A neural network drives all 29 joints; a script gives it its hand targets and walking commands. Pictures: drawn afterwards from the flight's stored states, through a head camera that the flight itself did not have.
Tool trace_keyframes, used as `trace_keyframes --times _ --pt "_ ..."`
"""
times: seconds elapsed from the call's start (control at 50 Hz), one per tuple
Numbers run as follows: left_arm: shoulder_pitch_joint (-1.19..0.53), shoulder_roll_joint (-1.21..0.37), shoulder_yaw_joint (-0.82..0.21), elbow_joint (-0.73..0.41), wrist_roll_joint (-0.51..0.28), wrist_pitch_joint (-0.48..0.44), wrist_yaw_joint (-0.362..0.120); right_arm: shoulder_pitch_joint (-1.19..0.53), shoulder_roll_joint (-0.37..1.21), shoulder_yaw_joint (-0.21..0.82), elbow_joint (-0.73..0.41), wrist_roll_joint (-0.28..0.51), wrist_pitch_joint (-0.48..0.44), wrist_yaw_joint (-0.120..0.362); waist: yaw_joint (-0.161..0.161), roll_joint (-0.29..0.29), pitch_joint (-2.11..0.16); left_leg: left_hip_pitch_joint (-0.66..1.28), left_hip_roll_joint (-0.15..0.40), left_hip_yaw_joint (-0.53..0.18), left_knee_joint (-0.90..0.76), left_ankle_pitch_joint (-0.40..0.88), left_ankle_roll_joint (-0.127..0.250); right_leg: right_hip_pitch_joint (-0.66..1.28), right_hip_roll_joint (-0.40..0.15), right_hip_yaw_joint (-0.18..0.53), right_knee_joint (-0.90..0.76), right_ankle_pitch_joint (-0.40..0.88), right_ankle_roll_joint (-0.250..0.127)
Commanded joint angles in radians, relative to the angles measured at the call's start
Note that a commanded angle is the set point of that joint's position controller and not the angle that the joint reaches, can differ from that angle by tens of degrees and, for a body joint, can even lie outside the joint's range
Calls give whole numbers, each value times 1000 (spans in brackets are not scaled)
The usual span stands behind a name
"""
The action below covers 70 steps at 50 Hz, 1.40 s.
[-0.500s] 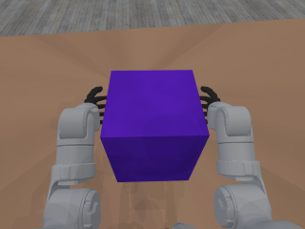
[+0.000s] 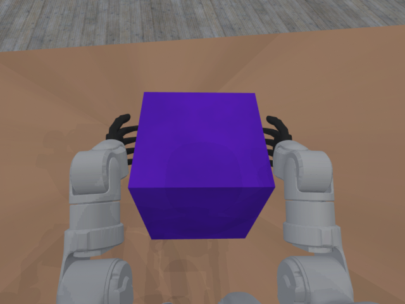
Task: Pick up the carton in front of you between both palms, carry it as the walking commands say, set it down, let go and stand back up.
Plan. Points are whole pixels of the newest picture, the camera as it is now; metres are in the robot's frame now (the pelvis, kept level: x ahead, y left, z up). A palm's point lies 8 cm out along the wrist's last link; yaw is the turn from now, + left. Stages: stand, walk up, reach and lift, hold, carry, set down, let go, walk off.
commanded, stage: carry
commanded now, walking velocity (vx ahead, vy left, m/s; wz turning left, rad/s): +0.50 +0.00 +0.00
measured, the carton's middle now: (199, 172) +0.36 -0.01 +0.02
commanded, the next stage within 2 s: none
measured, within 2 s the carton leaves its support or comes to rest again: neither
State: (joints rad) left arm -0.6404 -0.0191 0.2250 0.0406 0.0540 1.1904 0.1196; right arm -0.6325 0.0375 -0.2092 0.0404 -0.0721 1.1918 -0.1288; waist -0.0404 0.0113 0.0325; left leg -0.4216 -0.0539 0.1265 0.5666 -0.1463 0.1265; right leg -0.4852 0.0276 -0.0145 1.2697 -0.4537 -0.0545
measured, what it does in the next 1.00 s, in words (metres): goes down: right foot, then left foot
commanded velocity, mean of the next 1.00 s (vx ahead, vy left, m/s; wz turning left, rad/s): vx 0.50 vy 0.00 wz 0.00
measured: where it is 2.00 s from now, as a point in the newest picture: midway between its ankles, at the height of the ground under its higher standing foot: (191, 132)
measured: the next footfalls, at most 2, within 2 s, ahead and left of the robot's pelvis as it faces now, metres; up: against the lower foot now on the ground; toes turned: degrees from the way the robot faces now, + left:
right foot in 0.32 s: +0.37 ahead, -0.09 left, -0.03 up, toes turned -3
left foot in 0.80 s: +0.68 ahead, +0.05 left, -0.06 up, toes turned +4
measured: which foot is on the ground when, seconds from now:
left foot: down 0.00-0.32, up 0.34-0.78, down 0.80-1.00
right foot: up 0.00-0.30, down 0.32-0.80, up 0.82-1.00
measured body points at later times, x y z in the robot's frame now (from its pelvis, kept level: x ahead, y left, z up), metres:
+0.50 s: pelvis +0.32 -0.04 -0.02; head +0.36 -0.05 +0.42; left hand +0.67 +0.13 +0.06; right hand +0.70 -0.17 +0.06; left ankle +0.26 +0.09 -0.67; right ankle +0.34 -0.08 -0.75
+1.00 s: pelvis +0.62 +0.00 -0.05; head +0.66 +0.01 +0.40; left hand +1.00 +0.14 +0.03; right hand +0.98 -0.16 +0.03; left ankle +0.64 +0.05 -0.78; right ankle +0.59 -0.13 -0.70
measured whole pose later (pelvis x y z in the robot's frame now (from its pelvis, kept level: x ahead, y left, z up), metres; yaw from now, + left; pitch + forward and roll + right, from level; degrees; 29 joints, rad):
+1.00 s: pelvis +0.62 +0.00 -0.05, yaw +0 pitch +5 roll -1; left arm -0.63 -0.01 0.19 0.12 0.06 1.19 0.12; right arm -0.59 0.02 -0.19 0.10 -0.05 1.19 -0.13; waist -0.04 0.00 0.00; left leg -0.39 -0.05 0.11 0.55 -0.16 0.12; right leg -0.59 -0.01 -0.01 1.17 -0.41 -0.04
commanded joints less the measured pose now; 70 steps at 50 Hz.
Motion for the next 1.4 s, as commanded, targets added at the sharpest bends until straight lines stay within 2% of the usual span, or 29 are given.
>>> trace_keyframes --times 0.0,0.1,0.2,0.26,0.28,0.3,0.32,0.34,0.36,0.38,0.4,0.46,0.58,0.68,0.74,0.76,0.78,0.8,0.82,0.84,0.9,1.08,1.2,1.26,1.28,1.3,1.32,1.34,1.38 --pt "-678 -1081 -687 -93 -381 -20 -220 -796 1116 731 -152 511 -26 266 -6 32 -511 532 308 -385 -149 437 97 -200 -52 20 -124 71 12" --pt "-615 -1069 -699 -123 -341 -39 -186 -745 1108 734 -182 517 -37 267 -34 100 -514 595 250 -252 -100 706 77 -250 -32 -44 -366 244 20" --pt "-611 -999 -717 -150 -334 -28 -179 -680 1037 732 -155 495 -33 263 -60 114 -460 573 162 -137 -54 696 37 -107 30 -133 -719 512 -2" --pt "-572 -962 -697 -94 -335 -12 -197 -649 1008 722 -86 474 -26 263 7 107 -481 499 162 -93 119 714 -14 184 43 -147 -872 625 -44" --pt "-566 -955 -685 -71 -334 -9 -205 -645 1004 719 -57 471 -25 263 51 74 -509 411 145 -64 254 607 -39 348 7 -127 -892 677 -50" --pt "-549 -947 -666 -41 -331 -5 -215 -654 993 710 -35 466 -24 263 86 -9 -546 223 113 -65 429 265 -56 548 -134 10 -809 857 -55" --pt "-567 -926 -646 -8 -327 -3 -220 -665 1021 699 -6 458 -18 263 66 -198 -618 -70 16 -92 633 -398 -77 813 -385 340 -653 1183 -161" --pt "-552 -931 -632 36 -332 -5 -225 -660 1015 679 19 453 -11 257 109 -308 -682 -293 -35 -142 876 -496 -93 933 -465 575 -723 837 -318" --pt "-550 -978 -642 45 -354 -10 -235 -688 1021 678 5 452 -13 252 111 -228 -624 -352 15 -174 873 -430 -70 843 -402 557 -786 601 -291" --pt "-612 -1029 -656 2 -386 -18 -245 -728 1051 677 -18 453 -20 248 110 -141 -561 -360 40 -168 816 -360 -66 742 -346 482 -820 552 -246" --pt "-692 -1072 -677 -50 -421 -22 -253 -753 1073 670 -45 447 -29 240 93 -64 -512 -333 63 -162 734 -299 -72 644 -317 406 -840 611 -210" --pt "-784 -1138 -723 -135 -492 -32 -259 -732 1094 660 -93 424 -41 211 72 -73 -511 -245 85 -140 587 -236 -91 531 -277 294 -871 620 -168" --pt "-703 -1097 -739 -171 -495 -34 -256 -650 1046 688 -148 380 -51 174 107 -114 -518 -333 78 -78 331 -35 -97 646 -223 156 -804 951 -148" --pt "-625 -1032 -732 -129 -461 -21 -255 -629 979 701 -148 368 -29 179 146 -120 -462 -232 7 4 -1 194 -75 671 -137 55 -747 990 -122" --pt "-596 -1017 -716 -53 -444 -15 -260 -603 948 672 -85 357 -14 199 93 -137 -469 36 -6 21 -159 302 -33 597 -133 8 -599 1001 -73" --pt "-606 -1020 -714 -27 -444 -15 -263 -589 941 657 -56 351 -12 206 42 -109 -501 213 11 27 -210 364 -30 515 -117 -37 -462 939 -45" --pt "-613 -1019 -711 -5 -438 -16 -264 -585 926 640 -33 347 -10 216 14 -34 -531 426 121 -79 -139 484 -27 316 -83 -41 -290 650 -26" --pt "-626 -1027 -706 22 -430 -14 -265 -581 924 622 5 346 -7 222 25 127 -586 668 357 -346 39 893 9 55 -10 -47 -142 -8 -3" --pt "-636 -1046 -685 54 -434 -6 -260 -589 900 594 38 345 -12 226 -26 305 -665 840 478 -641 -13 631 208 -195 76 18 129 -189 25" --pt "-648 -1056 -680 48 -427 -9 -256 -570 946 599 62 360 -16 234 -36 241 -646 791 443 -686 -84 302 221 -282 27 49 173 -134 0" --pt "-746 -1115 -674 -30 -428 -32 -236 -778 1091 668 -70 465 -36 257 -3 18 -504 512 335 -496 -161 232 127 -253 -47 39 2 22 5" --pt "-631 -1067 -697 -119 -362 -48 -176 -736 1084 720 -178 517 -47 254 -32 94 -522 580 252 -277 -102 611 84 -295 -56 -28 -362 275 27" --pt "-588 -988 -688 -81 -337 -19 -189 -646 1019 708 -91 476 -31 258 -63 107 -445 593 180 -186 -38 651 44 -158 13 -110 -732 507 -7" --pt "-550 -968 -651 -2 -325 -12 -208 -653 1021 698 -19 469 -30 264 24 87 -480 460 162 -108 176 671 -22 214 28 -136 -885 611 -45" --pt "-540 -965 -633 23 -319 -12 -217 -654 1021 694 7 468 -33 266 70 43 -518 314 136 -89 331 473 -45 416 -47 -69 -856 663 -54" --pt "-528 -957 -609 58 -317 -11 -225 -666 1027 683 25 463 -34 267 64 -103 -580 78 84 -72 506 -88 -67 642 -271 184 -709 970 -68" --pt "-558 -935 -589 84 -307 -16 -226 -681 1064 669 63 458 -27 264 95 -310 -657 -255 -41 -113 803 -484 -107 909 -451 523 -698 921 -273" --pt "-532 -979 -596 113 -329 -22 -235 -684 1051 660 58 456 -30 259 100 -258 -643 -341 -2 -161 861 -449 -76 850 -422 586 -775 599 -293" --pt "-659 -1070 -635 21 -391 -40 -251 -761 1102 661 8 459 -45 250 94 -90 -522 -350 52 -164 770 -323 -69 650 -326 455 -842 473 -217"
